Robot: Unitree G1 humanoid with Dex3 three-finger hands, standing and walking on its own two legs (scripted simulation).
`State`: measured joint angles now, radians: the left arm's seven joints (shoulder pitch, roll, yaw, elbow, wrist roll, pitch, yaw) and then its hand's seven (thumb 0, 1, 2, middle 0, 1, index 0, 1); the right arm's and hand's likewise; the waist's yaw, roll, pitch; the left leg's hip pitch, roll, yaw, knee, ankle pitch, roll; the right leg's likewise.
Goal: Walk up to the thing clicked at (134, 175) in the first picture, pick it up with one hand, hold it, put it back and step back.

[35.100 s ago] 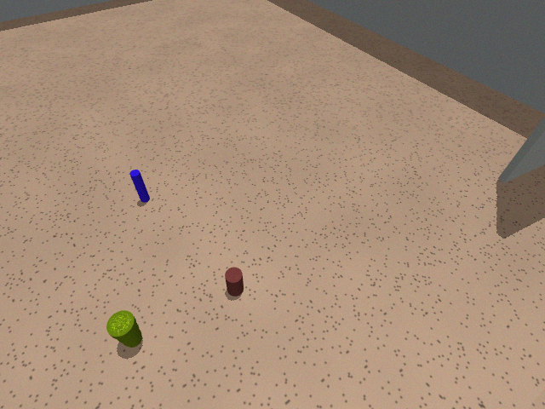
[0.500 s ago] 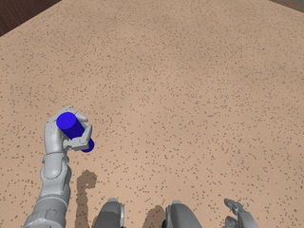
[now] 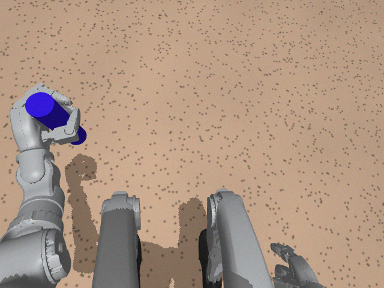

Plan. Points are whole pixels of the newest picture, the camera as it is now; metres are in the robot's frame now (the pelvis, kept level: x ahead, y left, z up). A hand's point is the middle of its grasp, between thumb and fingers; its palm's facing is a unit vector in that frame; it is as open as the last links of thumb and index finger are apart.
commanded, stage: crouch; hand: left
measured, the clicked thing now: (61, 123) +0.44 +0.25 -0.06
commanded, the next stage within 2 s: lower in 1.00 s
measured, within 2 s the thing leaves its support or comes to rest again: neither
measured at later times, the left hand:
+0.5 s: hand (82, 133) +0.46 +0.25 -0.19, palm faces +0.26 -0.97 -0.02, open 5.7 cm
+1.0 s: hand (87, 138) +0.47 +0.25 -0.26, palm faces +0.25 -0.97 -0.03, open 5.7 cm
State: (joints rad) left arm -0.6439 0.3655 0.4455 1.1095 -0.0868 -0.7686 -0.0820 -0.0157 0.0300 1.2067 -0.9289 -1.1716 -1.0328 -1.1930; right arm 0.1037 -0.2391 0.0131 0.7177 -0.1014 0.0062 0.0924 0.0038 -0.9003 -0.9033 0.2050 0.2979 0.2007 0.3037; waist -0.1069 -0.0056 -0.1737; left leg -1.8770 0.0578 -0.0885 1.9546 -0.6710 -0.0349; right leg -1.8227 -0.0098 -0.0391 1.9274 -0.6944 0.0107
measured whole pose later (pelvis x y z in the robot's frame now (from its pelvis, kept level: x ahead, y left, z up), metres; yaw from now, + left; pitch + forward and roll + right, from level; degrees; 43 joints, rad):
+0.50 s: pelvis -0.02 +0.01 -0.13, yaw -4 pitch +29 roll -7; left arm -0.76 0.54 0.57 1.22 -0.05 -0.75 -0.11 -0.02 0.03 1.21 -0.94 -1.16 -1.04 -1.18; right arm 0.09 -0.28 0.11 0.73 -0.15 0.04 0.09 0.00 -0.89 -0.90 0.21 0.30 0.20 0.30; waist -0.19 -0.04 -0.03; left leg -2.23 0.04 -0.16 2.38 -0.67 -0.03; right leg -2.15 0.01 -0.06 2.31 -0.69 0.03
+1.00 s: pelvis -0.02 +0.01 -0.16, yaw -7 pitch +26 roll -11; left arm -0.74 0.63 0.59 1.19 -0.04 -0.78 -0.09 -0.01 0.03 1.21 -0.94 -1.16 -1.04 -1.18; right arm 0.03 -0.31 0.20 0.69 -0.21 0.08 0.12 0.00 -0.89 -0.90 0.21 0.30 0.20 0.30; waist -0.22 -0.09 0.09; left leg -2.29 0.03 -0.24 2.51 -0.69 -0.03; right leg -2.17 0.03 -0.11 2.40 -0.69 0.05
